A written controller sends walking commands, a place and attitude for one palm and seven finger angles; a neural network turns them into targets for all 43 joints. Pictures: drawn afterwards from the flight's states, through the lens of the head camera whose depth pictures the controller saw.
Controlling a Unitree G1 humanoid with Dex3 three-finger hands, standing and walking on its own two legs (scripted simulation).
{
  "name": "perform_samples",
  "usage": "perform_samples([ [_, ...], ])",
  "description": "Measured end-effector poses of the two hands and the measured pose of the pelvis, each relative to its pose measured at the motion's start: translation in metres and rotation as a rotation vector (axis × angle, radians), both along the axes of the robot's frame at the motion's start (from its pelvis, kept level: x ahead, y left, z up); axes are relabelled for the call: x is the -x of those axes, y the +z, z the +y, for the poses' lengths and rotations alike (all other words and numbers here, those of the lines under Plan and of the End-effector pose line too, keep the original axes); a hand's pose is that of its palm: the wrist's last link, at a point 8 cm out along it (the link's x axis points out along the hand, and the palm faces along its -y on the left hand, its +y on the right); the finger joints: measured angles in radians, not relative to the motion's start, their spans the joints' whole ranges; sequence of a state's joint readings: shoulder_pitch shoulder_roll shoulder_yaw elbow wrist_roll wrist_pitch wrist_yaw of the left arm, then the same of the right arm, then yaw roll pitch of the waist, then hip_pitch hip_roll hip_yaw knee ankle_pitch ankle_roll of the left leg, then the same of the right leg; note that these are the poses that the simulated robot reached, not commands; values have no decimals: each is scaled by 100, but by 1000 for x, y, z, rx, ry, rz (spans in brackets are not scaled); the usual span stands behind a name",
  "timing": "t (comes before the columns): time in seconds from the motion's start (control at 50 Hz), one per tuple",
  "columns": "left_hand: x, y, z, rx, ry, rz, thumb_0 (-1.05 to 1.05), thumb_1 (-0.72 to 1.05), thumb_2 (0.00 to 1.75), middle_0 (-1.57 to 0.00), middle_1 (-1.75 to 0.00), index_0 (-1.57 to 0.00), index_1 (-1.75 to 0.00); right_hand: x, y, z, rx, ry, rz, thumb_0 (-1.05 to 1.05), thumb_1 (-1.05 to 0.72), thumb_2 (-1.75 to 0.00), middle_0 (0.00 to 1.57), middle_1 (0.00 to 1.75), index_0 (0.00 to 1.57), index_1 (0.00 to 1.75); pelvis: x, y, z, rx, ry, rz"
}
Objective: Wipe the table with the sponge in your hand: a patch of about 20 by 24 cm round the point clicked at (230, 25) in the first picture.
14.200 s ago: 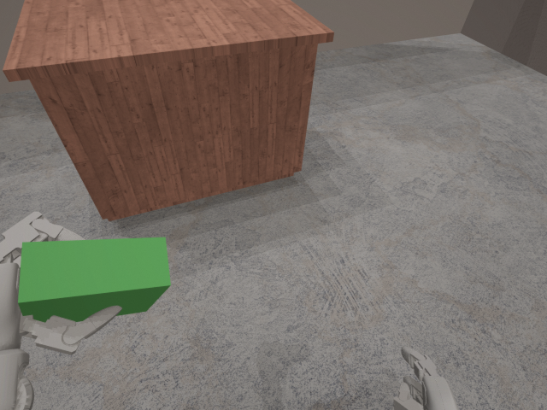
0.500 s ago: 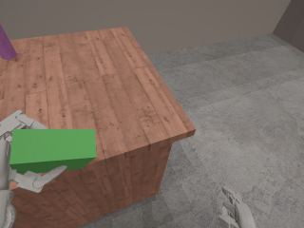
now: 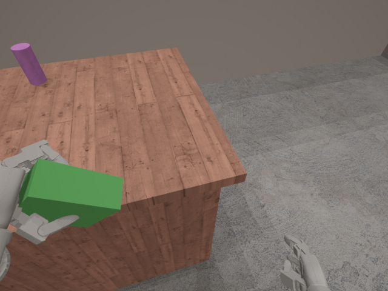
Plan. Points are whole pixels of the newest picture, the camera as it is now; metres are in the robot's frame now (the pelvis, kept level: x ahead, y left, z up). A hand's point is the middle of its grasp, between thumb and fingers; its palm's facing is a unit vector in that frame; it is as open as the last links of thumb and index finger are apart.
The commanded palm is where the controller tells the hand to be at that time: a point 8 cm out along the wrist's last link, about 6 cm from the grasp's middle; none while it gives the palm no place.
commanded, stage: turn the palm down, sponge in hand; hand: left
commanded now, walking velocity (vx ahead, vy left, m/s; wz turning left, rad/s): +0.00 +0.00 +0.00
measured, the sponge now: (80, 200) +0.22 +0.23 +0.13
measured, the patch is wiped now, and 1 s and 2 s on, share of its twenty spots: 0.00 0.00 0.00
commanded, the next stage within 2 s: move the sponge above the wiping area in 1.80 s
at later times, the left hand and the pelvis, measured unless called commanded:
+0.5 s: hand (50, 152) +0.25 +0.26 +0.21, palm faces +0.36 -0.43 -0.83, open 9.8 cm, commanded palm +0.20 +0.29 +0.24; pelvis +0.03 -0.02 +0.00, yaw -1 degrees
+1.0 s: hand (3, 145) +0.24 +0.33 +0.22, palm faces +0.36 -0.22 -0.91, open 9.8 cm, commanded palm +0.19 +0.30 +0.27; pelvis +0.00 +0.02 +0.01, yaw +0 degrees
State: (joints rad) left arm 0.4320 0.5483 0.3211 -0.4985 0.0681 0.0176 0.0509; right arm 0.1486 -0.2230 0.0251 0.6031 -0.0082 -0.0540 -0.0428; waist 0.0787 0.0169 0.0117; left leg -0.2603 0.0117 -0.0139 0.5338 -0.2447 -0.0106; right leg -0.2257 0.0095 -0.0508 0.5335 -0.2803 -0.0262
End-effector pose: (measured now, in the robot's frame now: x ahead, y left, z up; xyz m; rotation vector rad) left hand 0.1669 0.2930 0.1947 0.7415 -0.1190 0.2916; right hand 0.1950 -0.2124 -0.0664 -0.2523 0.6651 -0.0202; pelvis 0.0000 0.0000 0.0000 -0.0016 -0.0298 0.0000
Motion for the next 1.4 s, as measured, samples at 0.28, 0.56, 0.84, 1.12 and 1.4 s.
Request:
perform_samples([
  [0.28,-39,3,-8,-171,88,202,0,-47,102,-77,-134,-77,-134,-2,-24,-41,-9,-92,36,2,-90,-90,20,30,20,30,-8,-2,-22,-6,5,-1],
  [0.56,-42,43,12,-320,223,113,0,-47,102,-77,-134,-77,-134,-9,-26,-41,-18,-142,91,2,-90,-90,20,30,20,30,-28,-2,-10,-6,-15,25],
  [0.84,-41,57,-14,-478,72,34,0,-47,102,-78,-134,-78,-134,-46,4,22,-55,-37,-39,2,-90,-90,20,30,20,30,-16,3,15,3,-13,12],
  [1.12,-37,43,6,-488,208,241,0,-47,102,-77,-134,-77,-134,-49,9,50,-71,44,-39,2,-90,-90,20,30,20,30,5,8,23,-4,-1,-17],
  [1.4,-28,87,14,-614,366,152,0,-47,102,-77,-134,-77,-134,-49,11,39,-120,58,-36,2,-90,-90,20,30,20,30,10,9,6,-6,-3,-32],
])
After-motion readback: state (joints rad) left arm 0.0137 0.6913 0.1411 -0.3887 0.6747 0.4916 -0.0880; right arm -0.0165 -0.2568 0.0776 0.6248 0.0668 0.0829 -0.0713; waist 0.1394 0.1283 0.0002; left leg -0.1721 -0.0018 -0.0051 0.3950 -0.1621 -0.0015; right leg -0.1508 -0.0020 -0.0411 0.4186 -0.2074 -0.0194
